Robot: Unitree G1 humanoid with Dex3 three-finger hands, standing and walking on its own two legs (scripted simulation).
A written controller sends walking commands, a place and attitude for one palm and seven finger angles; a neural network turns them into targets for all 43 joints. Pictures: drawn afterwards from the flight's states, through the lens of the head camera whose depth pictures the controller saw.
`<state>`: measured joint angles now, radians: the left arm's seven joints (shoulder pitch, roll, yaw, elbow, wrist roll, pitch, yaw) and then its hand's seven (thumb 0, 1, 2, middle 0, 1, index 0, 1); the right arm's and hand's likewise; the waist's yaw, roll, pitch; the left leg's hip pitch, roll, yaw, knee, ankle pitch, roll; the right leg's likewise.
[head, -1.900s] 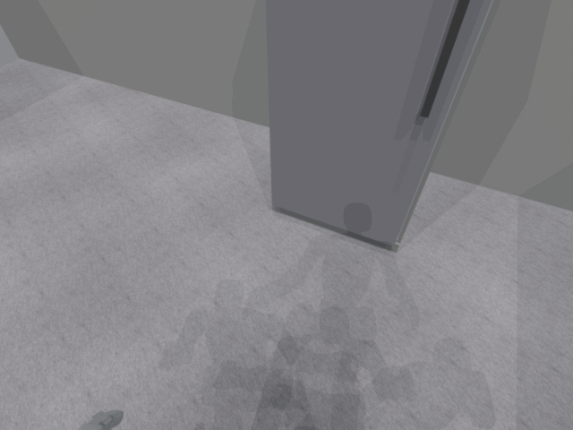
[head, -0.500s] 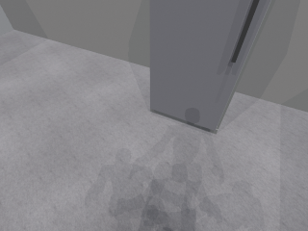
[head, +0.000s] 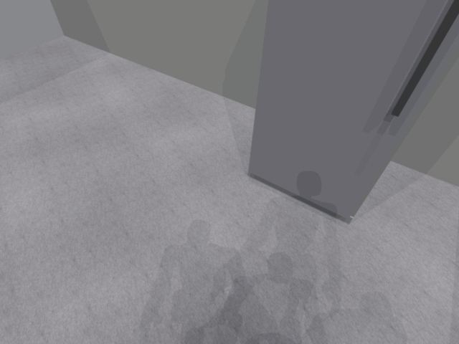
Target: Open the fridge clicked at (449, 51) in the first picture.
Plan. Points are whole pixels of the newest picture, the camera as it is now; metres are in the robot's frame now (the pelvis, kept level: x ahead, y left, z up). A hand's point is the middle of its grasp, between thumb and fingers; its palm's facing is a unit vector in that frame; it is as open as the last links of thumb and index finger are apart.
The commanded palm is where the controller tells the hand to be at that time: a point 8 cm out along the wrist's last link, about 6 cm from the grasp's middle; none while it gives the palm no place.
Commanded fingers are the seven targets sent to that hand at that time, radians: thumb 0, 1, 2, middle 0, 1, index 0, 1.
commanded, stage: walk to a spot facing it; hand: right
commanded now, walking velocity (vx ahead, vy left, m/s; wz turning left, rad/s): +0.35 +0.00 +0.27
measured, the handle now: (437, 38) +0.82 -0.49 +0.19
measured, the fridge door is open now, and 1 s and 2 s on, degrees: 0 0 0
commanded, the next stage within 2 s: turn to face it in 0.24 s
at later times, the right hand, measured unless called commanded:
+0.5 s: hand out of the picture +0.14 -0.20 -0.19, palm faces +0.02 +0.99 -0.15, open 7.4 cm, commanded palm none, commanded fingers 0.00 -0.90 -0.90 0.20 0.30 0.20 0.30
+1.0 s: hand (346, 262) +0.35 -0.26 -0.15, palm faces +0.21 +0.96 -0.21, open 7.4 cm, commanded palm none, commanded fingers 0.00 -0.90 -0.90 0.20 0.30 0.20 0.30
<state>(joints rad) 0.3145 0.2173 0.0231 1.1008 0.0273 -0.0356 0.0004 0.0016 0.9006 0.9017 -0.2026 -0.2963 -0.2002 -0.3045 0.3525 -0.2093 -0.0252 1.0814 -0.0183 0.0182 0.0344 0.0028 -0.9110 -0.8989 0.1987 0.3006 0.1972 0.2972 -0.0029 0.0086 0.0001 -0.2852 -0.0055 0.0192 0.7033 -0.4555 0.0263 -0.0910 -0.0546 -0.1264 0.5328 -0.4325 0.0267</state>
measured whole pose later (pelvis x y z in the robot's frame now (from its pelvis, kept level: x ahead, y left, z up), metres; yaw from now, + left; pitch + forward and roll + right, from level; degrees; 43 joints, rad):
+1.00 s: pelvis +0.27 -0.05 +0.02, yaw -12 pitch +3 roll +2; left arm 0.31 0.17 0.07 1.00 0.03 0.02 0.01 0.00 0.90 0.90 -0.20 -0.30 -0.20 -0.30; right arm 0.12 -0.21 -0.08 0.94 -0.01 0.06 -0.02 0.00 -0.91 -0.90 0.20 0.30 0.20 0.30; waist 0.07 0.00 0.03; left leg -0.44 0.02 -0.04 0.92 -0.38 -0.08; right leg -0.31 0.16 0.09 0.39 -0.11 -0.14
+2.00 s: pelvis +0.31 -0.07 +0.01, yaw -30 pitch +0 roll +0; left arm 0.12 0.14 0.01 0.99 0.02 -0.04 -0.01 0.00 0.90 0.90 -0.20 -0.30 -0.20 -0.30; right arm 0.50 -0.18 -0.04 1.16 -0.03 0.02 -0.01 0.00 -0.91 -0.90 0.20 0.30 0.20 0.30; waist -0.08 0.06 0.03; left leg -0.27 0.08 0.06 0.89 -0.48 0.00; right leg -0.20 0.00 -0.13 0.53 -0.33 -0.06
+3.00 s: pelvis +0.43 -0.20 +0.01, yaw -28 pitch +0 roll +3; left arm 0.18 0.14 0.03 1.00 0.03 0.01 0.04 0.01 0.92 0.90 -0.20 -0.30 -0.20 -0.30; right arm 0.23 -0.22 -0.09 1.01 -0.02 0.07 -0.02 0.00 -0.92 -0.90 0.20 0.30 0.20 0.30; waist -0.01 0.05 0.06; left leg -0.45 -0.01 -0.02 1.14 -0.41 -0.03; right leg -0.32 -0.05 -0.09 0.50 -0.18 -0.05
